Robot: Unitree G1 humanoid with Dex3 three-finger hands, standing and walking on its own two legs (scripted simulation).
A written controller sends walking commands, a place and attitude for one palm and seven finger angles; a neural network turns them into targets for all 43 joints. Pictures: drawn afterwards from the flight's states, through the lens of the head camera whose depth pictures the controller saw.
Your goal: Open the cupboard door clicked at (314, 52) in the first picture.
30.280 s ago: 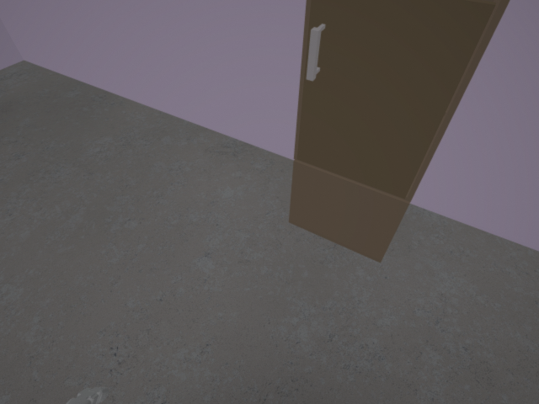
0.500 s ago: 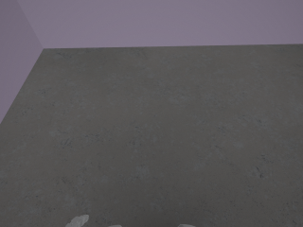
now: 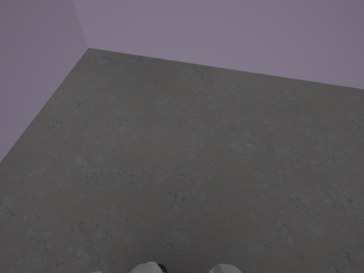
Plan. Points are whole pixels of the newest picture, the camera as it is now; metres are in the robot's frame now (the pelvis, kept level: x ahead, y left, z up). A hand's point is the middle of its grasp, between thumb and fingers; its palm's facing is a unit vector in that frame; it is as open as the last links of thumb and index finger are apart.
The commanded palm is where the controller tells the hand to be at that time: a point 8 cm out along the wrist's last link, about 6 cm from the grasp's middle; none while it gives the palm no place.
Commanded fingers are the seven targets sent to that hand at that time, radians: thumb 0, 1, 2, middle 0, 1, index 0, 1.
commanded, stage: turn to face it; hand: left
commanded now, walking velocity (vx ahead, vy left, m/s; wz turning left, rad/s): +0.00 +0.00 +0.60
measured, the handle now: out of the picture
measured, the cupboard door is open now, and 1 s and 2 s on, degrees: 43 43 43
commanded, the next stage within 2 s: none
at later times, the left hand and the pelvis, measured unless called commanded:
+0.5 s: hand out of the picture +0.05 +0.17 -0.18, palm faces +0.33 -0.91 -0.24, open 7.4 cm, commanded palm none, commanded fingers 0.00 0.90 0.90 -0.20 -0.30 -0.20 -0.30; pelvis +0.07 -0.04 -0.01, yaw +20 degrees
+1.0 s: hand out of the picture +0.07 +0.12 -0.15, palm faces +0.59 -0.76 -0.26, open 7.4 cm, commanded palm none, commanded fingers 0.00 0.90 0.90 -0.20 -0.30 -0.20 -0.30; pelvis +0.13 -0.08 +0.01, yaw +39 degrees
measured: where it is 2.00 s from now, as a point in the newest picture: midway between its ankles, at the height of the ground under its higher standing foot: outside the picture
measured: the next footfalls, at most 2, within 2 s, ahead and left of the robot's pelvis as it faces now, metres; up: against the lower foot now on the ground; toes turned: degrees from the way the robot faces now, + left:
right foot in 0.16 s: +0.08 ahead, -0.17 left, +0.00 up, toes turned +4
left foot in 0.50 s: +0.08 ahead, +0.08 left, +0.00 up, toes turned +27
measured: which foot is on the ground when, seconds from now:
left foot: down 0.00-0.16, up 0.18-0.48, down 0.50-0.80, up 0.82-1.00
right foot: up 0.00-0.14, down 0.16-0.50, up 0.52-0.78, down 0.80-1.00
